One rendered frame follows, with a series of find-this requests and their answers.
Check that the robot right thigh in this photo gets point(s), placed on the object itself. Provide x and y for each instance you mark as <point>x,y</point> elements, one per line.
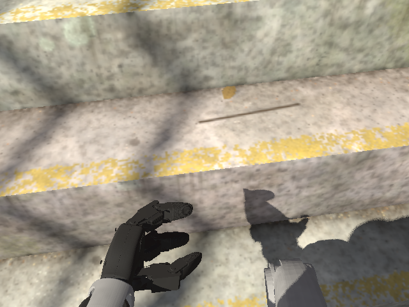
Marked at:
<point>292,284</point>

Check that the robot right shin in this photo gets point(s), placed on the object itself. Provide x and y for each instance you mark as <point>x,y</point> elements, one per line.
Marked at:
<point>310,265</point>

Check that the left robot forearm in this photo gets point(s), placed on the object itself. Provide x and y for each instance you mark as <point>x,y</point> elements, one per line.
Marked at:
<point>109,292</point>

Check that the left robot hand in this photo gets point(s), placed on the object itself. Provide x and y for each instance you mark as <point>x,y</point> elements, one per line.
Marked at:
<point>130,247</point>

